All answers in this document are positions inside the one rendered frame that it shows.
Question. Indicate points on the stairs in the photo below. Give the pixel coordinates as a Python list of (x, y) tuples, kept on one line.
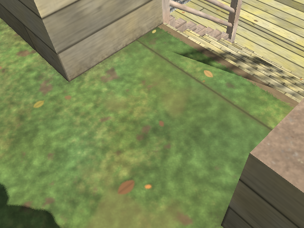
[(250, 68)]

